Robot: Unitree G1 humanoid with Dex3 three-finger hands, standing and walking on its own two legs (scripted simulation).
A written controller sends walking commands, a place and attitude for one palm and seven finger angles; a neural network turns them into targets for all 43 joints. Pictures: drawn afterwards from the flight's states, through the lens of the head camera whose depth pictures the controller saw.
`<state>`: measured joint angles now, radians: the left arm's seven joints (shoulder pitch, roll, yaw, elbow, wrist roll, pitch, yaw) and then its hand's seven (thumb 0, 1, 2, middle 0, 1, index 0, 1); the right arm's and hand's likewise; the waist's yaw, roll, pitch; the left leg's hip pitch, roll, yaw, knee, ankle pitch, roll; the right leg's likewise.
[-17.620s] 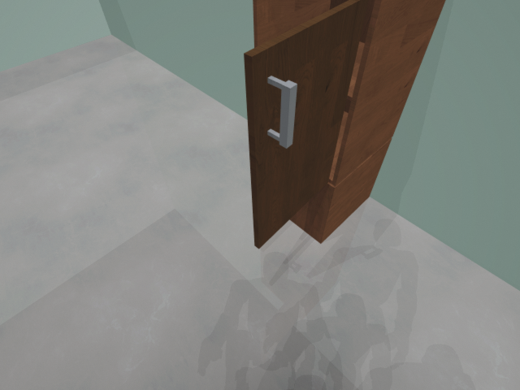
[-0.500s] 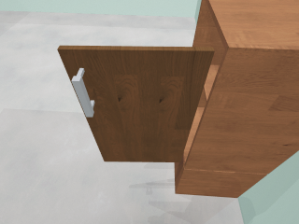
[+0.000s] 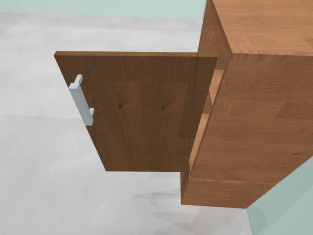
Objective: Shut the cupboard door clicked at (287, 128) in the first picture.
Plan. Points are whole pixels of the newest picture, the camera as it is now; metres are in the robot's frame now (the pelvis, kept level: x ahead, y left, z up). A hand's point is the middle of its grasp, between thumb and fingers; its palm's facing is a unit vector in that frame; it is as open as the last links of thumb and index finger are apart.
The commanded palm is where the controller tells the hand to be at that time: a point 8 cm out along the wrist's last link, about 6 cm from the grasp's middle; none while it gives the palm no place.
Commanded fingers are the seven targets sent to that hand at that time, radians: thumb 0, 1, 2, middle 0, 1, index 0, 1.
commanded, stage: look again from close up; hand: left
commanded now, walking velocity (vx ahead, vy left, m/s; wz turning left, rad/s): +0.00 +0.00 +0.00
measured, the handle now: (84, 101) +0.40 +0.22 +0.13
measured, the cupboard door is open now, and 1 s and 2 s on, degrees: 93 93 93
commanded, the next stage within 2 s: raise the hand and make a fist in 0.22 s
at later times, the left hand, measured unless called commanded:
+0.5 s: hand (87, 213) +0.17 +0.18 -0.02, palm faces +0.27 -0.95 -0.15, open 7.2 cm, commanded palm +0.09 +0.22 -0.05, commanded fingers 0.00 0.90 0.90 -0.37 -0.48 -0.37 -0.48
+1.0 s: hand (95, 212) +0.17 +0.15 +0.03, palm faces -0.04 -0.99 -0.10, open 4.9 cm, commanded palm +0.12 +0.22 +0.02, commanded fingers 0.00 0.90 0.90 -0.82 -0.98 -0.82 -0.98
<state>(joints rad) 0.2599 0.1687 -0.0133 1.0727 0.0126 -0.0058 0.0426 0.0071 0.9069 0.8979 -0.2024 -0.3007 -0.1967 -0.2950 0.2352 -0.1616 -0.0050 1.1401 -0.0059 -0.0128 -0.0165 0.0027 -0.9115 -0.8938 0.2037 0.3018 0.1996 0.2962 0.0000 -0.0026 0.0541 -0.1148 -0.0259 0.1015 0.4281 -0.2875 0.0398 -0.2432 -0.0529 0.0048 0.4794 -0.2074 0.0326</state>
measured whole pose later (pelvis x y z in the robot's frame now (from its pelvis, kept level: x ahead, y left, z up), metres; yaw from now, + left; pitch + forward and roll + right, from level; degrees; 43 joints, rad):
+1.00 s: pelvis -0.02 -0.03 -0.07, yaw +6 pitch +8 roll -2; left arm 0.38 0.24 0.09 -0.16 -0.26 -0.40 -0.34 0.02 0.90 0.90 -0.65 -0.79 -0.64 -0.78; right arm 0.17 -0.21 0.04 0.53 0.04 -0.28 -0.05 0.01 -0.91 -0.89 0.21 0.30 0.20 0.30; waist 0.05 0.04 -0.07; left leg -0.70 0.02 -0.04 1.09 -0.54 -0.01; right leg -0.73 -0.04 -0.13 1.03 -0.44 -0.02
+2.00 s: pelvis +0.01 -0.02 -0.01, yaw +5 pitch -2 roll -1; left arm 0.20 0.28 0.25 -0.22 -0.31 0.09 -0.26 0.02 0.90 0.90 -1.30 -1.50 -1.30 -1.49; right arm 0.25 -0.24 0.07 0.62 0.07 -0.28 -0.09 0.01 -0.90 -0.89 0.21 0.30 0.20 0.30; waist 0.05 0.06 -0.05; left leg -0.20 0.00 0.01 0.60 -0.37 0.01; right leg -0.26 -0.04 -0.09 0.58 -0.29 0.01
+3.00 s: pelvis +0.01 -0.02 -0.01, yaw +4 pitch -1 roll +0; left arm 0.03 0.30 0.26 -0.01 -0.27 0.04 -0.23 0.02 0.90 0.90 -1.30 -1.50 -1.30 -1.50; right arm 0.24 -0.26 0.05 0.64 0.07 -0.28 -0.09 0.01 -0.91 -0.89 0.21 0.30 0.20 0.30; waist 0.04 0.05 -0.04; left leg -0.20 0.01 0.01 0.59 -0.38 0.00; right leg -0.27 -0.03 -0.08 0.59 -0.30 0.00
